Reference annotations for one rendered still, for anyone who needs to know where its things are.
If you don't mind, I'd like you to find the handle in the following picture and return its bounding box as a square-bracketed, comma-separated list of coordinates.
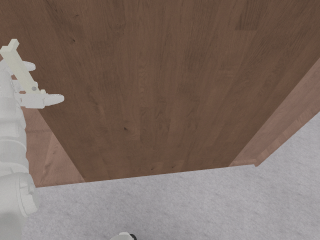
[0, 39, 46, 107]

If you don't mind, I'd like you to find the robot left shin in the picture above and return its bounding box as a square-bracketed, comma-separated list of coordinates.
[119, 232, 132, 238]

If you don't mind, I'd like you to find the wardrobe door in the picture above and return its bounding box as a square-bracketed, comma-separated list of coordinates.
[233, 58, 320, 161]
[0, 0, 320, 183]

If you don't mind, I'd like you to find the robot left forearm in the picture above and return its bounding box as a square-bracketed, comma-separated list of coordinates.
[0, 97, 29, 177]

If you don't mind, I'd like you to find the left robot hand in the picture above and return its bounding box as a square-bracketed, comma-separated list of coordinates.
[0, 59, 64, 109]

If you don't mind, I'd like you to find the left robot upper arm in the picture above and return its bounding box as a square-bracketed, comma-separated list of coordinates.
[0, 172, 40, 240]

